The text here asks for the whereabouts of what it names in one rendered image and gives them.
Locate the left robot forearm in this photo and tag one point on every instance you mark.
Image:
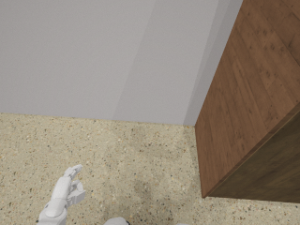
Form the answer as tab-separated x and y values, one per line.
54	213

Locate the wardrobe door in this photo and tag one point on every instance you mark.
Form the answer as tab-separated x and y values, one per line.
271	173

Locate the left robot hand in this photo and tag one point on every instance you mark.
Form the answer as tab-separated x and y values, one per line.
65	188

